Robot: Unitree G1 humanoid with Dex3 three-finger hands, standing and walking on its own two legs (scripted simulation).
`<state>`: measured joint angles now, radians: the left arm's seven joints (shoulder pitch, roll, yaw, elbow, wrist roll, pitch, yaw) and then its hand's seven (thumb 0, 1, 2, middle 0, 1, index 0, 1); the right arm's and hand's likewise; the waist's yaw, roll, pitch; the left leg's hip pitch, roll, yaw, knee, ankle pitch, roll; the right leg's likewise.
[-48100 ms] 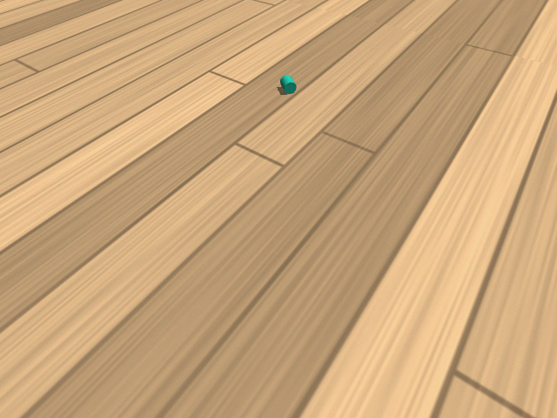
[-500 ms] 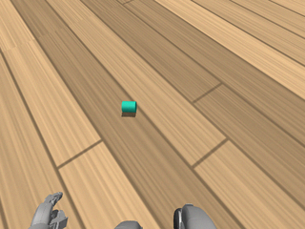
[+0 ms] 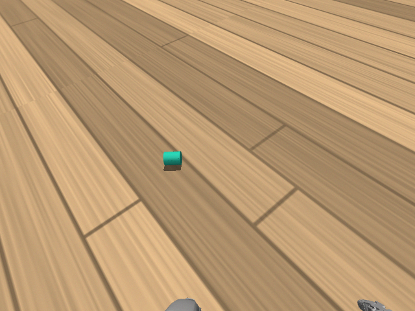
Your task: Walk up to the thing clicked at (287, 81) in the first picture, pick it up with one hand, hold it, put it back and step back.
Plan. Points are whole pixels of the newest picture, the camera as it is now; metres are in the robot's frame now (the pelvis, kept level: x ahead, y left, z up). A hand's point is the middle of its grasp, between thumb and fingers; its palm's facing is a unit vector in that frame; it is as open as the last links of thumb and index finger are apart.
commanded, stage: step back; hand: left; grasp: from above
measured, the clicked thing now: (172, 158) +1.06 +0.34 -0.72
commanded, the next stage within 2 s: stand in 0.82 s
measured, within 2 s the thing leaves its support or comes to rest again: neither
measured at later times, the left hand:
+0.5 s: hand out of the picture +0.08 +0.29 -0.14, palm faces +0.06 -0.92 -0.39, open 7.4 cm
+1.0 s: hand out of the picture +0.11 +0.29 -0.15, palm faces +0.11 -0.93 -0.34, open 7.4 cm
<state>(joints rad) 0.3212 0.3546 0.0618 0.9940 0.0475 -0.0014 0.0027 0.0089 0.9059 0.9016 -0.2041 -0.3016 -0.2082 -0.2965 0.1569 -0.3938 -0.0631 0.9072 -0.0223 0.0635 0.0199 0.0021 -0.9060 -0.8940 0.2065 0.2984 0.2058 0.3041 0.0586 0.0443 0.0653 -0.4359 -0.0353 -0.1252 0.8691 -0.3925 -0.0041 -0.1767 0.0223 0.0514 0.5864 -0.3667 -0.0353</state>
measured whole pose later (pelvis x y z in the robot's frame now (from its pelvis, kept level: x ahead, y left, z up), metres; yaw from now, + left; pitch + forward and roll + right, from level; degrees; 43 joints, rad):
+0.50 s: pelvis +0.02 +0.01 +0.00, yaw +4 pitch -3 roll +1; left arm 0.19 0.40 0.06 0.96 0.01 -0.03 -0.01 0.01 0.91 0.90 -0.20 -0.30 -0.21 -0.30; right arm 0.23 -0.36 -0.05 0.95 -0.02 -0.01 0.02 0.00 -0.90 -0.89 0.21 0.30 0.21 0.30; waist -0.01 -0.03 0.09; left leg -0.18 0.00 -0.02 0.58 -0.35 -0.02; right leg -0.34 -0.04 -0.02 0.62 -0.28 -0.01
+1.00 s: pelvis +0.05 +0.02 +0.01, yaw +7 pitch -2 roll +0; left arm 0.09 0.38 0.03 1.07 0.00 -0.01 -0.01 0.01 0.91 0.90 -0.20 -0.30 -0.20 -0.30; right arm 0.16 -0.33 -0.02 1.08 -0.01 -0.03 0.01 0.00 -0.90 -0.89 0.21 0.30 0.21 0.30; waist 0.00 -0.03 0.08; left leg -0.14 0.01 -0.02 0.50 -0.31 -0.02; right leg -0.24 -0.04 -0.04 0.50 -0.21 0.02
